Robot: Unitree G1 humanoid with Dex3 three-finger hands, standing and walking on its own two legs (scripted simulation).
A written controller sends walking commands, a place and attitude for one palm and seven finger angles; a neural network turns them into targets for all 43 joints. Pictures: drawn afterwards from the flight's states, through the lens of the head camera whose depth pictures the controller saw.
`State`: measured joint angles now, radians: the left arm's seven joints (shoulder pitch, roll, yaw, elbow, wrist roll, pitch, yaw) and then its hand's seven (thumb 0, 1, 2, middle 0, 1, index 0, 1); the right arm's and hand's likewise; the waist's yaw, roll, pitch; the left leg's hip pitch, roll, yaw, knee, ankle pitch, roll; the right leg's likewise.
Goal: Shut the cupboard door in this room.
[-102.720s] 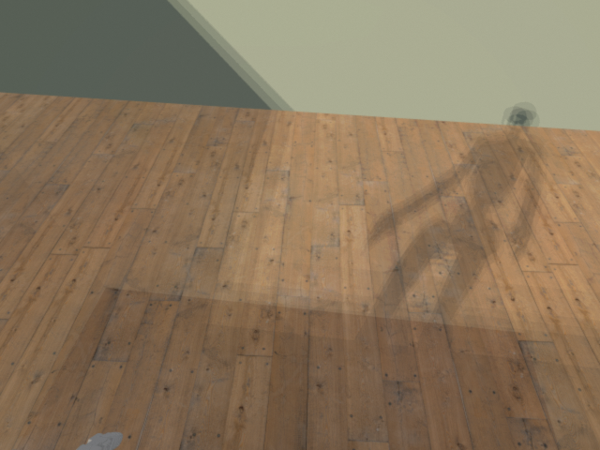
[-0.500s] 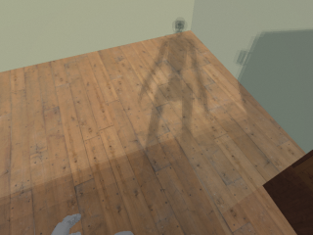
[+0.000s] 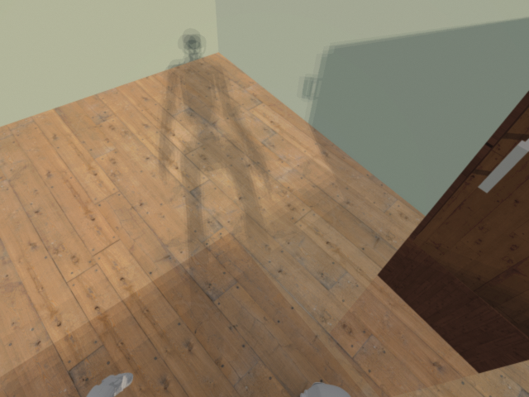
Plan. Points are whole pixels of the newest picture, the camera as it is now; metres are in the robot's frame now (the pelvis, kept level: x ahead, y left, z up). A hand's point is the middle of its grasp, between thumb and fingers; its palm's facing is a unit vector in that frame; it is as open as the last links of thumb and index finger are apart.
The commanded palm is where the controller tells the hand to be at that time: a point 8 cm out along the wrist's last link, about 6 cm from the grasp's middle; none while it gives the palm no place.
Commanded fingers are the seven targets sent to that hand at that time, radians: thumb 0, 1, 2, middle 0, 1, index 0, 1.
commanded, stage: turn to face it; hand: left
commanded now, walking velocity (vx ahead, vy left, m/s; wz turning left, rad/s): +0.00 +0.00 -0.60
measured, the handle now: (507, 163) +0.57 -0.48 +0.00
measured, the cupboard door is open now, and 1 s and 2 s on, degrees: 1 1 1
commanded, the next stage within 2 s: take the last steps up to it in 1.30 s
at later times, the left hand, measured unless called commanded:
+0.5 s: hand (168, 393) +0.15 +0.17 -0.18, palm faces -0.25 -0.95 -0.21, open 7.4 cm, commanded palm none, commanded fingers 0.00 0.90 0.90 -0.20 -0.30 -0.20 -0.30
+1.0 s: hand (219, 361) +0.20 +0.09 -0.16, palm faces -0.52 -0.82 -0.25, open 7.4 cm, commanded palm none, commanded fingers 0.00 0.90 0.90 -0.20 -0.30 -0.20 -0.30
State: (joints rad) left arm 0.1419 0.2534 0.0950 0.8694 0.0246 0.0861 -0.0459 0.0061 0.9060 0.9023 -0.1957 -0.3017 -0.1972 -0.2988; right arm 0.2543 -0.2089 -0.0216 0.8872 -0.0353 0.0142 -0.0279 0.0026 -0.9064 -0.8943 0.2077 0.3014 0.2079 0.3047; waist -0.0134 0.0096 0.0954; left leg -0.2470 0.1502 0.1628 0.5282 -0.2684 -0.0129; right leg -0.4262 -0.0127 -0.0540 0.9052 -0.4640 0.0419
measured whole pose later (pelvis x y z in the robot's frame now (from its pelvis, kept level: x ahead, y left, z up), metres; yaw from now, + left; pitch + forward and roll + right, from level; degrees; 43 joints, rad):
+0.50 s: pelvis +0.01 -0.01 -0.01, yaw -17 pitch +1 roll +0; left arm 0.18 0.24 0.08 0.89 0.03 0.08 -0.02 0.01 0.90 0.90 -0.20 -0.30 -0.20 -0.30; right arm 0.19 -0.22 -0.02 0.85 -0.03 0.01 -0.03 0.00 -0.91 -0.89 0.20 0.30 0.20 0.30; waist 0.00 -0.03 0.07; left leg -0.33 0.06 0.08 0.60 -0.29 -0.01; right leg -0.43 0.04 0.07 0.86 -0.47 0.01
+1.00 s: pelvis +0.02 -0.04 +0.00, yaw -33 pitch +2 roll +1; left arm 0.19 0.21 0.06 0.90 0.03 0.05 -0.01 0.00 0.90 0.90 -0.20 -0.30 -0.20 -0.30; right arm 0.17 -0.26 -0.05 0.88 -0.01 0.05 -0.02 0.01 -0.91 -0.89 0.20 0.30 0.20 0.30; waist 0.00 0.01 0.07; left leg -0.43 0.05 0.04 0.83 -0.42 -0.08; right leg -0.30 0.03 0.06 0.53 -0.26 -0.02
